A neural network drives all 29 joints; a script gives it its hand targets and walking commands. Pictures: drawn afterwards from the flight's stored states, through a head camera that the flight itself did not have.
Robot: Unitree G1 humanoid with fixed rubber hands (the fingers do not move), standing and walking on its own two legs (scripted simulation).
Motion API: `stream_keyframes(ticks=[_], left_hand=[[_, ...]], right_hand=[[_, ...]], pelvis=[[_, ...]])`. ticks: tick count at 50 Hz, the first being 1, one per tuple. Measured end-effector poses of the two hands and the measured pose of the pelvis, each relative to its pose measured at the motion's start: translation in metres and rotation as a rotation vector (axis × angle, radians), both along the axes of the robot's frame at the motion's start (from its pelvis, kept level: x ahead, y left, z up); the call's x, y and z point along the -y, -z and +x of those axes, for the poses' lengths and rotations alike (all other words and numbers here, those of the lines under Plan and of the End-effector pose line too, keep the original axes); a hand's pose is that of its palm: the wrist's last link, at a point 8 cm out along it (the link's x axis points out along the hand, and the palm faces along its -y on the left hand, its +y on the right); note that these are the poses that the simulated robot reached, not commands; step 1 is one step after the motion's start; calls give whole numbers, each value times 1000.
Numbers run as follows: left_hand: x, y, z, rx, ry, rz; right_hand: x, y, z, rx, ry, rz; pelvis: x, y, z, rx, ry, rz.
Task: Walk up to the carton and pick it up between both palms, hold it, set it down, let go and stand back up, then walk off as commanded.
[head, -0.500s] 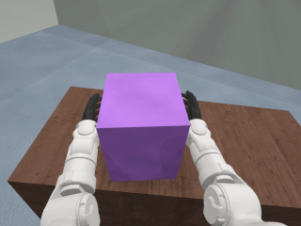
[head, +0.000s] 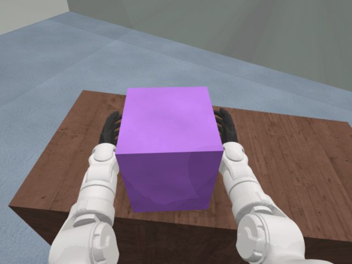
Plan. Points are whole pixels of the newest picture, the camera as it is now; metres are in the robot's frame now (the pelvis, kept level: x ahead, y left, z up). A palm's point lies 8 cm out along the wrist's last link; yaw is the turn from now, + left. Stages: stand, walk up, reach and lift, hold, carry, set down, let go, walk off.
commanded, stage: set down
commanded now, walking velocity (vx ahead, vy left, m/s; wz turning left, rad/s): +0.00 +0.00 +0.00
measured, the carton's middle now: (169, 150) +0.39 +0.05 +0.04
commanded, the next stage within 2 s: none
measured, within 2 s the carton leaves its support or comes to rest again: rests again in 1.54 s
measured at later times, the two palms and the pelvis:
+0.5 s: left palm (109, 147) +0.38 +0.20 +0.04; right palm (223, 144) +0.41 -0.08 +0.07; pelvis +0.01 +0.00 +0.00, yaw +0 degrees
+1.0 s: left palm (108, 154) +0.37 +0.21 +0.03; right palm (220, 149) +0.41 -0.08 +0.05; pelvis +0.00 +0.00 +0.00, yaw +0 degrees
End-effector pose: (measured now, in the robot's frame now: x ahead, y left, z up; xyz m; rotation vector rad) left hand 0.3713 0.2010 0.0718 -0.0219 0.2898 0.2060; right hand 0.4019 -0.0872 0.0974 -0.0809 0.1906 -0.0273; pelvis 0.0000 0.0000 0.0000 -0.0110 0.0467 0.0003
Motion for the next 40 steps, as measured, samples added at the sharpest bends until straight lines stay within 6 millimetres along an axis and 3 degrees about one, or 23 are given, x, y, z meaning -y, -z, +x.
stream_keyframes(ticks=[23, 40], left_hand=[[-2, 25, 9, -23, -1, 8], [-7, 45, 2, -14, -29, 8]], right_hand=[[-2, 26, 10, -21, -6, -5], [-9, 41, 11, -11, -31, -2]], pelvis=[[-3, 1, 6, -70, -4, 1], [-5, 4, 5, -144, -3, -9]])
